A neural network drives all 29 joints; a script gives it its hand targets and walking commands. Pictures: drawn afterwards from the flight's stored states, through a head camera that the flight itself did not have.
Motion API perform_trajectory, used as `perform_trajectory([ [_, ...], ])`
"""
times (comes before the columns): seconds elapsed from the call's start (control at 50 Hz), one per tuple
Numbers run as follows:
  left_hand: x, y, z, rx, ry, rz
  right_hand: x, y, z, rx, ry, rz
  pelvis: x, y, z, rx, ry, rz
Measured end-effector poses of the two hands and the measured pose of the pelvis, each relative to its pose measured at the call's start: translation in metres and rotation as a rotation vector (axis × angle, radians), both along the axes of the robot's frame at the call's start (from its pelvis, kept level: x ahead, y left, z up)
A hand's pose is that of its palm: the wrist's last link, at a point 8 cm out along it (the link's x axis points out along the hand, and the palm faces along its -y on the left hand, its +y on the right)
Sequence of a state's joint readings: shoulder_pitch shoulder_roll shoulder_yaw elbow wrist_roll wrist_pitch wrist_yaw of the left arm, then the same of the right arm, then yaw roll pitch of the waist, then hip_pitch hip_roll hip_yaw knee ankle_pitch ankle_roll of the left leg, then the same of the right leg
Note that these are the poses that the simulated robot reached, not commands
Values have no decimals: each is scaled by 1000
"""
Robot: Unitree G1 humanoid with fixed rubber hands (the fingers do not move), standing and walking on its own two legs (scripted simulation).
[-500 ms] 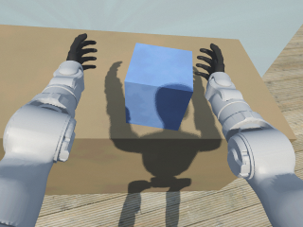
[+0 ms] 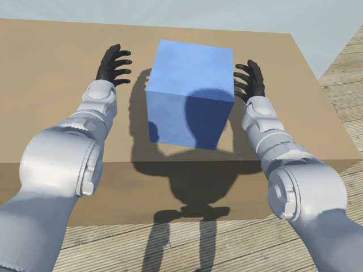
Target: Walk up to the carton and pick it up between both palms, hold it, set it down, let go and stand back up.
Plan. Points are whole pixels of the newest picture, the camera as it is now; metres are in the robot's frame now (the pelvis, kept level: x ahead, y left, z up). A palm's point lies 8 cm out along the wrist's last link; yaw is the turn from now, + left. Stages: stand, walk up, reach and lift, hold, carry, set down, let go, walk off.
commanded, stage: reach and lift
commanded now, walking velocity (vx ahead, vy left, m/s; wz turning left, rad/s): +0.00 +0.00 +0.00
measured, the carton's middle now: (189, 97) +0.53 -0.06 +0.05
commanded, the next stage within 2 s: none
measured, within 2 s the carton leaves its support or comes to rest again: neither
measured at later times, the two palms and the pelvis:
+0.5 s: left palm (115, 79) +0.51 +0.11 +0.13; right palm (240, 100) +0.46 -0.16 +0.11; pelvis +0.01 +0.00 +0.01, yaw +0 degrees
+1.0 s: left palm (113, 81) +0.50 +0.12 +0.13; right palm (239, 105) +0.45 -0.15 +0.10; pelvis +0.03 +0.01 +0.02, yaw +1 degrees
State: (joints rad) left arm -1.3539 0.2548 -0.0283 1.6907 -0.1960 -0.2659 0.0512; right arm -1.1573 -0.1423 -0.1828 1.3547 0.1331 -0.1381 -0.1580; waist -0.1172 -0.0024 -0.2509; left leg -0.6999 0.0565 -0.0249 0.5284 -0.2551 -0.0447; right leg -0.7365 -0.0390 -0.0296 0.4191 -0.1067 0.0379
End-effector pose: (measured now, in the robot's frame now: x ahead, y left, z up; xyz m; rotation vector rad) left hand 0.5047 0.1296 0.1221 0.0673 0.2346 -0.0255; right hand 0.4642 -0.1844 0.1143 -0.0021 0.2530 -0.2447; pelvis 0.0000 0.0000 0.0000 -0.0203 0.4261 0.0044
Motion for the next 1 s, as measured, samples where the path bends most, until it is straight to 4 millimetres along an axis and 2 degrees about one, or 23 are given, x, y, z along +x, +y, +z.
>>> perform_trajectory([
  [0.26,2,-25,10,-46,-2,-33,5,18,10,18,-25,4,0,-1,5,8,-38,-11],
  [0.44,3,-19,9,-57,-10,-21,0,26,-5,24,-25,-7,6,1,11,8,-90,-5],
  [0.6,-4,-15,3,-78,-43,-34,-10,33,-10,-38,-84,-10,19,6,18,15,-192,15],
  [0.78,-4,-15,5,-37,-43,-27,-13,32,-10,-58,-96,12,33,8,20,8,-269,12],
  [1.0,-4,-14,5,-42,-29,-18,-15,34,-10,-57,-98,1,35,9,20,9,-289,16],
])
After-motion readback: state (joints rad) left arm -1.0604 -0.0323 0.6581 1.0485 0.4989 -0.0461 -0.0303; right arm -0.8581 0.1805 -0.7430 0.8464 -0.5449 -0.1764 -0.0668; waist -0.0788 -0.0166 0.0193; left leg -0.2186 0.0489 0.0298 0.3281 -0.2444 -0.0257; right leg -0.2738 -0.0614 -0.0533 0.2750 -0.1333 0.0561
